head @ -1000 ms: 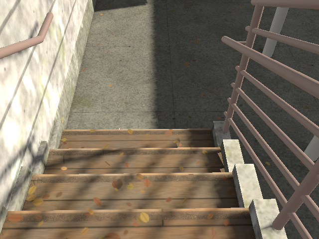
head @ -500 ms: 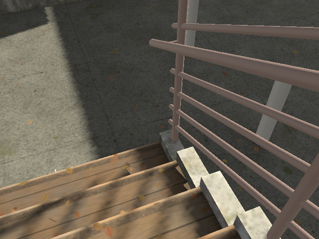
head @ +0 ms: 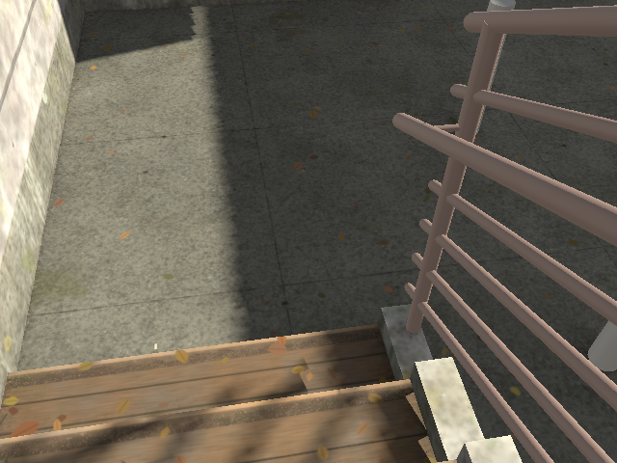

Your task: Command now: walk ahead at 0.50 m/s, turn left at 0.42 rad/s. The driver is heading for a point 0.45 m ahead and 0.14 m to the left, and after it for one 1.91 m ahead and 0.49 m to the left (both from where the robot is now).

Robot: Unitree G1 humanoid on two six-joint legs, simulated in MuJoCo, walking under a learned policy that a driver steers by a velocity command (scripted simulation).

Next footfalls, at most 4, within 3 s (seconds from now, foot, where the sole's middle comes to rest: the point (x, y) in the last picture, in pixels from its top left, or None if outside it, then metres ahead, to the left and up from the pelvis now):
0.06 left None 0.14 0.10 -0.84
0.48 right None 0.49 -0.06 -1.01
0.96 left None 0.39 0.16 -1.01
1.86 left None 0.45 0.15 -1.01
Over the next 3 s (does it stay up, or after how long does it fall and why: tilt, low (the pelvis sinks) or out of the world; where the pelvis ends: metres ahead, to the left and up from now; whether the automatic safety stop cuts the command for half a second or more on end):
stays up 0.51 0.00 -0.27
